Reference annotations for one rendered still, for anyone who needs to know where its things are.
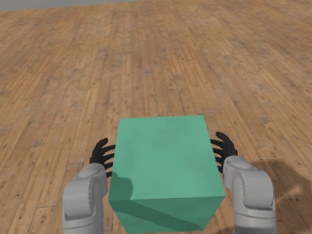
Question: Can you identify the left robot hand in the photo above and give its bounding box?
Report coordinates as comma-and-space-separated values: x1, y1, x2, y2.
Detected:
90, 137, 116, 178

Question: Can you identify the carton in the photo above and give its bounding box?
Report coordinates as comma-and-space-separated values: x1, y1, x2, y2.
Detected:
108, 115, 226, 234

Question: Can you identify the left robot forearm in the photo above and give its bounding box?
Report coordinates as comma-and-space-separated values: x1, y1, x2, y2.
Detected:
61, 163, 108, 234

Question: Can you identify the right robot hand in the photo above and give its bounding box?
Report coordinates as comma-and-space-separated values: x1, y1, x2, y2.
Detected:
210, 132, 238, 174

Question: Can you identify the right robot forearm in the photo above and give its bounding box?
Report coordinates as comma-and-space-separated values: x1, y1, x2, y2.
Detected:
222, 155, 278, 234

